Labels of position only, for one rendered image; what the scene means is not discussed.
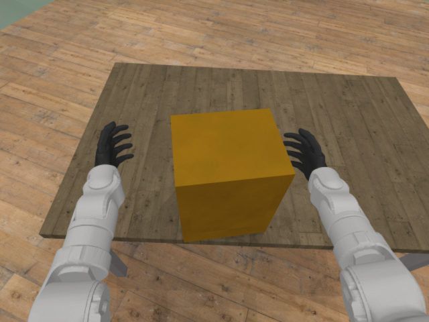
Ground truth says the left robot upper arm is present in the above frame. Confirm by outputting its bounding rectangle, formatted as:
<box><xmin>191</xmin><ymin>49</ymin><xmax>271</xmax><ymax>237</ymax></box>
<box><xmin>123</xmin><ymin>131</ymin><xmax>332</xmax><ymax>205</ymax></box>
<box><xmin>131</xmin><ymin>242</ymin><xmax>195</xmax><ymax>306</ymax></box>
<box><xmin>30</xmin><ymin>280</ymin><xmax>111</xmax><ymax>322</ymax></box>

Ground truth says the robot left forearm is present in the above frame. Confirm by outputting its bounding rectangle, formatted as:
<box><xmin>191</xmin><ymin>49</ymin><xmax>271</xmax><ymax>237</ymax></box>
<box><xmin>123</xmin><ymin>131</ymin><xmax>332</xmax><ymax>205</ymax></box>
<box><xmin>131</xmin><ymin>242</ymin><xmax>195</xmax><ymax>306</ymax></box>
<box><xmin>27</xmin><ymin>164</ymin><xmax>125</xmax><ymax>322</ymax></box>

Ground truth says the right robot upper arm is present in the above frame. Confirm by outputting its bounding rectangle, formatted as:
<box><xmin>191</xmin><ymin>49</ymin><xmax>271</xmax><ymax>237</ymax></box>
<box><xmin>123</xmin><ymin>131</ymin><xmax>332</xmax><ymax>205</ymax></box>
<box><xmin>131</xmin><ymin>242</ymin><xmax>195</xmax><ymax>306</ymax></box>
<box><xmin>340</xmin><ymin>259</ymin><xmax>429</xmax><ymax>322</ymax></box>

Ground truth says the table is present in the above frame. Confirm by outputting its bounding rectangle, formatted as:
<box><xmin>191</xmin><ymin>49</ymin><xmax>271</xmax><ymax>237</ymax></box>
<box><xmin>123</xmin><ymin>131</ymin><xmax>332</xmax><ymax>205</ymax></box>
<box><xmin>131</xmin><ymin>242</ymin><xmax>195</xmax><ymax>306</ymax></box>
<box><xmin>39</xmin><ymin>62</ymin><xmax>429</xmax><ymax>277</ymax></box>

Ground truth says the robot right forearm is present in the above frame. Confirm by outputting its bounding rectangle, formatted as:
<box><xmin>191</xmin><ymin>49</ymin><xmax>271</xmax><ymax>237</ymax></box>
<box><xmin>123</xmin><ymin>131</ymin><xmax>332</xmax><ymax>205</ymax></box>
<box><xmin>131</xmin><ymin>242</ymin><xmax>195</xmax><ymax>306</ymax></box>
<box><xmin>308</xmin><ymin>167</ymin><xmax>426</xmax><ymax>313</ymax></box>

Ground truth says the carton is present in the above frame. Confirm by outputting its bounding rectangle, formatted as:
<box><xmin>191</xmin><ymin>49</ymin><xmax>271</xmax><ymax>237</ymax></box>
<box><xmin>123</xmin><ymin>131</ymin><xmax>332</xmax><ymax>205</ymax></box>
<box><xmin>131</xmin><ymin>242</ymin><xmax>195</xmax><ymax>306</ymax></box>
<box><xmin>170</xmin><ymin>108</ymin><xmax>296</xmax><ymax>242</ymax></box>

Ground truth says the right robot hand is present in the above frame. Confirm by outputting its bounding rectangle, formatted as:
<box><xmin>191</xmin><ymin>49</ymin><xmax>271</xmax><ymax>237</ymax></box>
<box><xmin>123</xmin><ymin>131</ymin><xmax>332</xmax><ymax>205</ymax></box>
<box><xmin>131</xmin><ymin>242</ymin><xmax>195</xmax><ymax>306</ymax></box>
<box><xmin>283</xmin><ymin>128</ymin><xmax>327</xmax><ymax>181</ymax></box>

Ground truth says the left robot hand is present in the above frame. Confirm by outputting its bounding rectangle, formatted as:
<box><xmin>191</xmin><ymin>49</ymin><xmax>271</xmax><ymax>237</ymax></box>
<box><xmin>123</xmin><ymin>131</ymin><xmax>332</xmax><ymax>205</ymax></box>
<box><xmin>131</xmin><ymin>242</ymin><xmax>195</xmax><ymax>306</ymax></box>
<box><xmin>95</xmin><ymin>121</ymin><xmax>134</xmax><ymax>168</ymax></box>

